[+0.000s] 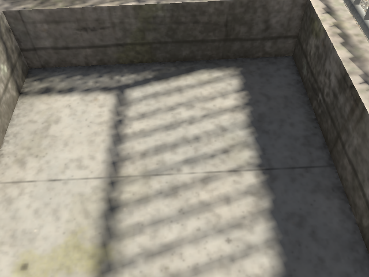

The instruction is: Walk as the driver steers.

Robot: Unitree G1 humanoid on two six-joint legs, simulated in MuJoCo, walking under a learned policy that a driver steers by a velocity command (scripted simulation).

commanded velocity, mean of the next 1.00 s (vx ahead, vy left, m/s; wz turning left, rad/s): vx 0.49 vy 0.00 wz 0.00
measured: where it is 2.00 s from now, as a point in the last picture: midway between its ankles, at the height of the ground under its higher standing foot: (186, 216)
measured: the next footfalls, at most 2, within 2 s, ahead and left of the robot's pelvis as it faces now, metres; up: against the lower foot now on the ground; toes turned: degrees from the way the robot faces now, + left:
left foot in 0.42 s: +0.41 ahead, +0.16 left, +0.00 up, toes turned +3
right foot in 0.96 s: +0.73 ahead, -0.08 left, +0.00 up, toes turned -3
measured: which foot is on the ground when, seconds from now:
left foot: up 0.00-0.40, down 0.42-0.98, up 1.00-1.00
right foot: down 0.00-0.42, up 0.44-0.94, down 0.96-1.00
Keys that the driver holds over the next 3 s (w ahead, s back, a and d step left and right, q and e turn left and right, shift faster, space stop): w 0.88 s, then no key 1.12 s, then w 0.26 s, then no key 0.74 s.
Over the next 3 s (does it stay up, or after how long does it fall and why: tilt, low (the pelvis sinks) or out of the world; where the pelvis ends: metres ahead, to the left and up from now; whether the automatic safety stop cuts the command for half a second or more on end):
stays up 0.86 0.05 -0.01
